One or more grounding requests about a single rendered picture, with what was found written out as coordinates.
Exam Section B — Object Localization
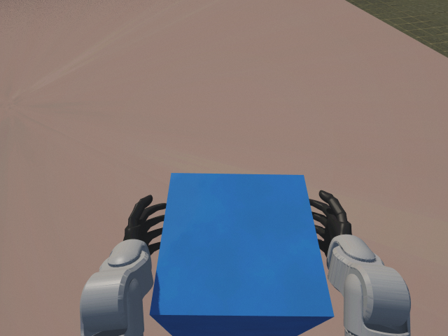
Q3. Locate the robot right forearm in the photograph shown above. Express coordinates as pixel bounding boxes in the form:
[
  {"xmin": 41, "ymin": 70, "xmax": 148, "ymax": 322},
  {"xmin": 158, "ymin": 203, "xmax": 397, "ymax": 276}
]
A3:
[{"xmin": 327, "ymin": 234, "xmax": 411, "ymax": 336}]

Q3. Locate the robot left hand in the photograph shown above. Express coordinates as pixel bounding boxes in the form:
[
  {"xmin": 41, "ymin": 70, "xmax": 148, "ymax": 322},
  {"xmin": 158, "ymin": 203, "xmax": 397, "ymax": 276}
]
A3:
[{"xmin": 123, "ymin": 195, "xmax": 167, "ymax": 255}]

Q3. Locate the robot right hand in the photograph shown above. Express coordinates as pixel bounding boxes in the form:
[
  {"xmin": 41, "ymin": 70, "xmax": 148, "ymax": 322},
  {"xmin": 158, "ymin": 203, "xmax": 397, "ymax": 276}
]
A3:
[{"xmin": 309, "ymin": 190, "xmax": 352, "ymax": 257}]

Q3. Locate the carton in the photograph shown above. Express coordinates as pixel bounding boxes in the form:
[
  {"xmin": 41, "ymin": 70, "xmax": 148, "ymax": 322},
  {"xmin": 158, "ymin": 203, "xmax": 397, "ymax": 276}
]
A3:
[{"xmin": 150, "ymin": 173, "xmax": 334, "ymax": 336}]

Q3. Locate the robot left forearm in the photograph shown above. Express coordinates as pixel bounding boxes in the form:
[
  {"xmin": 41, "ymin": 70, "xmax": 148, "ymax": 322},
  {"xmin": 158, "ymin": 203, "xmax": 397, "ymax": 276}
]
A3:
[{"xmin": 80, "ymin": 239, "xmax": 153, "ymax": 336}]

